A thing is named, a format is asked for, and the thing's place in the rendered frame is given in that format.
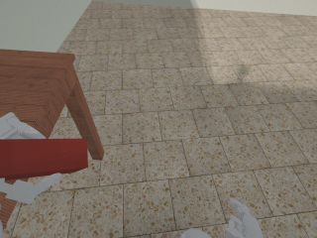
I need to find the table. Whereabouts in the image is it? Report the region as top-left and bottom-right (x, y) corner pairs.
(0, 49), (105, 230)

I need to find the robot right hand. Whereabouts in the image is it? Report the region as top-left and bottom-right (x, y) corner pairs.
(225, 198), (264, 238)

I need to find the sponge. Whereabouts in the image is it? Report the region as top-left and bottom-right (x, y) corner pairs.
(0, 138), (88, 180)

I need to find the robot left hand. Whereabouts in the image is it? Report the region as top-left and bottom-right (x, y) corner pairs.
(0, 112), (62, 204)

